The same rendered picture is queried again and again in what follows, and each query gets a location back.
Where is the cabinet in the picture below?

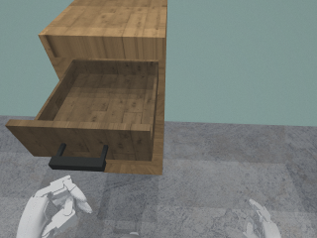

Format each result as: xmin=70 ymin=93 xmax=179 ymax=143
xmin=38 ymin=0 xmax=167 ymax=176

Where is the left robot hand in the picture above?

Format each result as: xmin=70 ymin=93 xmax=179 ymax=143
xmin=16 ymin=175 xmax=93 ymax=238

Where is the drawer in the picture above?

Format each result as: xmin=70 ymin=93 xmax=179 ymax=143
xmin=5 ymin=59 xmax=159 ymax=162

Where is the right robot hand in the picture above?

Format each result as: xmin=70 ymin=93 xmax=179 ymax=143
xmin=243 ymin=198 xmax=281 ymax=238

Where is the handle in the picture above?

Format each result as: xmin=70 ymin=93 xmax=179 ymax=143
xmin=49 ymin=143 xmax=109 ymax=172

